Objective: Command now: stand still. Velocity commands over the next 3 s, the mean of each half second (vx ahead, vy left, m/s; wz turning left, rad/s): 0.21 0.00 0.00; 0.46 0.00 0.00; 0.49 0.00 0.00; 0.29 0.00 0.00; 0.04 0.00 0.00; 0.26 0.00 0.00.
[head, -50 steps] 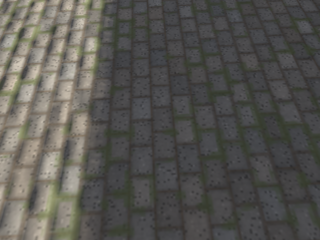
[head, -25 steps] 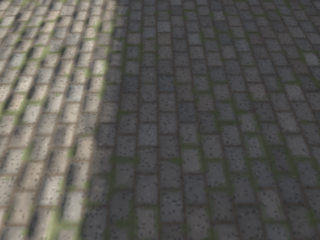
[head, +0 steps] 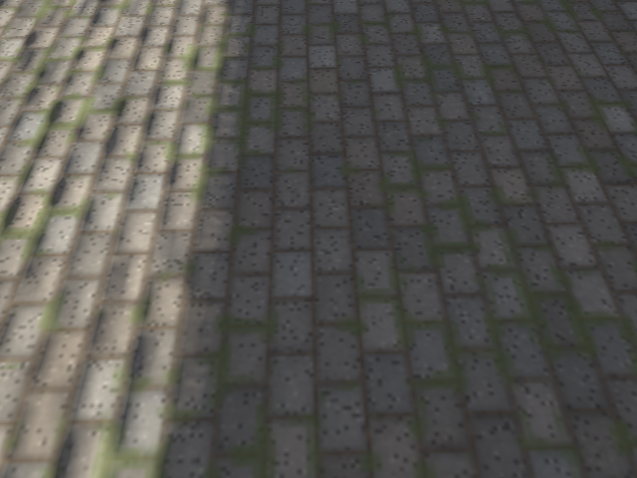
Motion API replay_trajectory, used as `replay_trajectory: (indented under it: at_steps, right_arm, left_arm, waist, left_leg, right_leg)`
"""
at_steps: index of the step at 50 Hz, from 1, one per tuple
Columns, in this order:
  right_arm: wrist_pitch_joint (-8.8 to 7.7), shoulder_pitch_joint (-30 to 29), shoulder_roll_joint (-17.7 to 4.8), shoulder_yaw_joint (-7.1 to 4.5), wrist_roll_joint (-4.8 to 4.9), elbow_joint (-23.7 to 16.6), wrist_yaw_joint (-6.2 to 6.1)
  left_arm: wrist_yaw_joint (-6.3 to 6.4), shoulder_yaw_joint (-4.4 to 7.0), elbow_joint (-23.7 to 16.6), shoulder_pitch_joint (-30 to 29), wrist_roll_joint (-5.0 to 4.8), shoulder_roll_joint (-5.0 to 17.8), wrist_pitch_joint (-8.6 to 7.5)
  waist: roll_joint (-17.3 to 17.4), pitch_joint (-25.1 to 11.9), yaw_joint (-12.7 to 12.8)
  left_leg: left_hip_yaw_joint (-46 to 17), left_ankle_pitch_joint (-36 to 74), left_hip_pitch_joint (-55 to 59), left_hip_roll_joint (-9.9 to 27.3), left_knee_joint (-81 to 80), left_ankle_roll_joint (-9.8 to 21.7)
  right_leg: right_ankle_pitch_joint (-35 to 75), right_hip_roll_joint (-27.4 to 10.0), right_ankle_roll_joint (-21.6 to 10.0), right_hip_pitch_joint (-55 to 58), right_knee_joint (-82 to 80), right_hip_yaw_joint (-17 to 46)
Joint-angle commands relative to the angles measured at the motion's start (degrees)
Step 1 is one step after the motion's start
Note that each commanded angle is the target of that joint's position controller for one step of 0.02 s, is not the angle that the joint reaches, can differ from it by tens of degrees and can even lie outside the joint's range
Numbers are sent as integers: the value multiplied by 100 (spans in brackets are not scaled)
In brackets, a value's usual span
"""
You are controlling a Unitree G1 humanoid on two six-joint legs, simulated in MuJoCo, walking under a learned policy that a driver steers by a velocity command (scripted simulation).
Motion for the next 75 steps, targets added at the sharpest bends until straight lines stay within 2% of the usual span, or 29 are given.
replay_trajectory:
  at_steps: [1,5,8,13,15,18,19,20,21,23,27,36,39,41,42,43,44,45,47,49,54,64,67,69,70,71,72,73,75]
  right_arm:
    - [-37,281,-562,-81,-3,-81,-26]
    - [-45,375,-519,-67,-3,-40,-35]
    - [-23,526,-653,-130,72,-21,-70]
    - [-278,1019,-1096,-332,194,-50,-31]
    - [-361,729,-972,-312,194,-194,16]
    - [-390,100,-855,-275,205,-499,91]
    - [-458,-21,-508,-189,174,-700,92]
    - [-560,-95,-423,-173,201,-869,74]
    - [-619,-79,-573,-221,308,-868,115]
    - [-683,-20,-549,-240,302,-793,191]
    - [-569,-292,-480,-327,179,-865,276]
    - [-549,-2167,-379,-152,221,-1680,437]
    - [-592,-1779,-692,-277,213,-1681,491]
    - [-557,-187,-1117,-522,232,-1227,431]
    - [-521,849,-1487,-632,161,-1000,366]
    - [-514,1244,-1760,-655,66,-850,401]
    - [-536,1035,-1239,-504,97,-858,412]
    - [-583,438,-1031,-432,122,-933,403]
    - [-684,-406,-699,-323,24,-1082,451]
    - [-717,-493,-489,-251,-31,-995,490]
    - [-695,78,-890,-311,2,-777,285]
    - [-495,1152,-1041,-359,127,-442,160]
    - [-398,1013,-1175,-422,129,-459,137]
    - [-346,822,-1018,-354,91,-568,139]
    - [-397,1201,-618,-217,16,-706,165]
    - [-538,1557,-148,-67,39,-647,214]
    - [-655,1043,-789,-230,216,-712,236]
    - [-726,544,-999,-279,306,-885,235]
    - [-692,254,-921,-339,182,-913,162]
  left_arm:
    - [20,95,-112,4,1,593,-39]
    - [25,87,-33,49,1,563,-37]
    - [37,121,60,203,-60,585,-27]
    - [-137,66,-237,-238,-122,257,-430]
    - [-222,66,-245,-46,-194,250,-552]
    - [-222,250,312,1454,-160,567,-600]
    - [-216,419,476,2306,-145,1152,-617]
    - [-293,387,517,2723,-84,1277,-689]
    - [-287,233,377,2170,-41,869,-770]
    - [-332,111,104,1508,-43,570,-821]
    - [-264,-18,98,1782,21,396,-681]
    - [-84,84,70,2225,-74,772,-604]
    - [-79,172,-2,2044,-53,937,-539]
    - [-87,177,-90,1857,5,939,-440]
    - [-108,89,-236,1861,83,745,-434]
    - [-199,-151,-259,2656,16,-206,-562]
    - [-239,-27,-269,2133,-150,333,-751]
    - [-245,75,-527,1530,-305,670,-856]
    - [-141,150,-624,1089,-200,728,-879]
    - [-117,170,-584,1384,-141,487,-707]
    - [-81,218,-969,474,-37,518,-553]
    - [-355,100,-1558,-1318,-118,430,-677]
    - [-428,182,-1567,-977,-133,686,-732]
    - [-383,439,-1076,672,-106,1164,-741]
    - [-342,575,-884,1644,10,1691,-728]
    - [-378,551,-778,1932,-22,1703,-695]
    - [-375,401,-808,1688,-68,1210,-708]
    - [-356,333,-947,1107,-77,1010,-719]
    - [-382,233,-1074,412,40,697,-746]
  waist:
    - [35,-111,11]
    - [27,-68,15]
    - [196,114,-1]
    - [1071,824,-231]
    - [953,886,7]
    - [325,374,674]
    - [-1184,24,905]
    - [-1746,-292,920]
    - [-864,51,571]
    - [-300,297,256]
    - [-407,253,191]
    - [-428,719,387]
    - [-597,214,-27]
    - [-712,-787,-850]
    - [-201,-1530,-1157]
    - [1466,-2539,-590]
    - [1077,-2227,-791]
    - [943,-1243,-623]
    - [86,-549,-195]
    - [300,-476,134]
    - [219,60,66]
    - [278,293,-455]
    - [477,32,-126]
    - [430,-995,657]
    - [-422,-1945,711]
    - [-1558,-2572,569]
    - [-1111,-2049,662]
    - [-854,-1267,540]
    - [-304,-602,173]
  left_leg:
    - [-127,1014,-593,158,-529,72]
    - [-112,869,-638,148,-556,69]
    - [-210,-1598,-893,124,-610,350]
    - [-2471,-2877,-663,1746,-1682,1327]
    - [-2361,-2244,-724,1793,-1546,1289]
    - [-836,-243,-1854,739,-27,652]
    - [176,103,-2881,-40,2080,213]
    - [-141,-1278,-3701,-357,3656,134]
    - [-606,-1112,-4166,47,4516,286]
    - [-524,-18,-4271,511,4481,506]
    - [-100,814,-3764,696,3489,295]
    - [209,2044,-3051,308,596,268]
    - [300,1647,-2275,36,428,551]
    - [467,1493,-199,-263,448,836]
    - [-758,1104,1654,764,600,1176]
    - [-3900,-600,3266,2206,-361,2159]
    - [-4515,-989,2966,2076,-1092,1945]
    - [-3580,-559,2127,1940,-1185,1674]
    - [-2200,887,349,1567,-1448,1423]
    - [-1583,1158,-370,1291,-1736,1377]
    - [-1039,1294,-632,1218,-2213,1468]
    - [-466,1816,743,1332,-1752,1122]
    - [-474,3077,1147,1497,-1137,957]
    - [-63,4281,564,1011,772,679]
    - [251,2580,-1329,433,2903,345]
    - [-251,-1368,-2908,-412,4337,152]
    - [-788,-1375,-3564,-80,4954,293]
    - [-596,-817,-3811,235,4924,385]
    - [-466,52,-3244,693,4333,376]
  right_leg:
    - [1060,-166,-169,495,-313,166]
    - [931,-159,-166,458,-343,170]
    - [-1753,126,-255,14,-76,-81]
    - [-1107,10,-319,-1483,1588,-225]
    - [-1338,-155,-505,-1361,1326,-120]
    - [-468,-28,-558,1261,-140,47]
    - [-1107,-1142,-1092,2221,-1075,2057]
    - [-1224,-2148,-1727,2608,-1822,4160]
    - [-1191,-2273,-1697,2355,-1729,3943]
    - [-641,-1777,-1298,1929,-1774,2541]
    - [1458,-1184,-1002,1543,-1908,1036]
    - [1832,-1286,-988,1383,-2267,341]
    - [3930,-1449,-819,2006,-1437,191]
    - [5211,-1161,-581,1647,477,-70]
    - [3490,-867,-432,206,2285,-174]
    - [-1255,365,-108,-1794,4428,125]
    - [-1853,248,-260,-2417,5201,941]
    - [-1451,-46,-362,-2877,5345,767]
    - [-515,-596,-401,-2302,4712,576]
    - [-305,-823,-404,-1715,4293,611]
    - [588,-991,-98,-2513,2872,443]
    - [1566,-507,-148,-2552,307,105]
    - [898,-287,-391,-1885,78,-32]
    - [963,-103,-724,454,75,-155]
    - [685,-1481,-1372,2702,172,1705]
    - [-319,-2287,-1927,3814,-764,4064]
    - [-786,-2069,-1652,3495,-1014,3869]
    - [-380,-1917,-1429,2645,-1127,3012]
    - [674,-1529,-1278,1114,-1479,1932]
